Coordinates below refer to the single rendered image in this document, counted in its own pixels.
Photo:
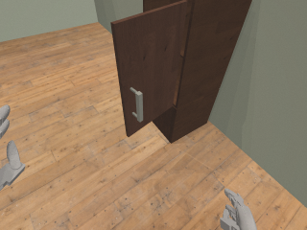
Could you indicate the left robot hand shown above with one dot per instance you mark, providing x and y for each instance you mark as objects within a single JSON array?
[{"x": 10, "y": 171}]

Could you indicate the cupboard door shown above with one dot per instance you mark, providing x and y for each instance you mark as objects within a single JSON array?
[{"x": 147, "y": 50}]

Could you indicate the right robot hand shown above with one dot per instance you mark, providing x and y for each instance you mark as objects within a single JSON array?
[{"x": 242, "y": 218}]

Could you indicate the handle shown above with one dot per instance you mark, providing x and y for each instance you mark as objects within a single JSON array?
[{"x": 139, "y": 105}]

